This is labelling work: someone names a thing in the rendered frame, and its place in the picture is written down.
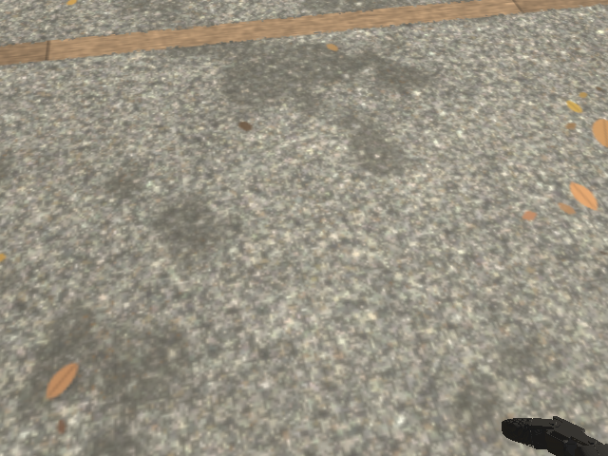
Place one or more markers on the right robot hand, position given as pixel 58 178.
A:
pixel 558 436

